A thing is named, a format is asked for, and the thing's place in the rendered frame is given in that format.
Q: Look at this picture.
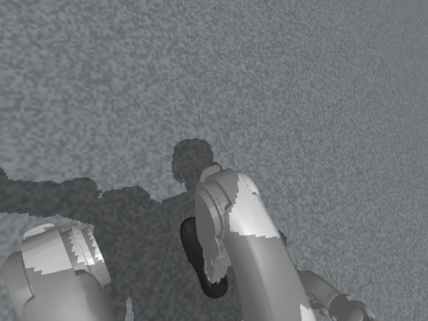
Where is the right robot hand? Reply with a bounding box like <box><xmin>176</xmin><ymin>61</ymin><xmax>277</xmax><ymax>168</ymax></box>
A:
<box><xmin>295</xmin><ymin>265</ymin><xmax>341</xmax><ymax>321</ymax></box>

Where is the right robot arm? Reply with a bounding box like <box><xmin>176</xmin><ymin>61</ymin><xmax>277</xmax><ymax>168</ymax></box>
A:
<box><xmin>328</xmin><ymin>294</ymin><xmax>380</xmax><ymax>321</ymax></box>

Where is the right robot foot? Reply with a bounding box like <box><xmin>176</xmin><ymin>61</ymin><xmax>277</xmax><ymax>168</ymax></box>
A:
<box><xmin>180</xmin><ymin>217</ymin><xmax>228</xmax><ymax>298</ymax></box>

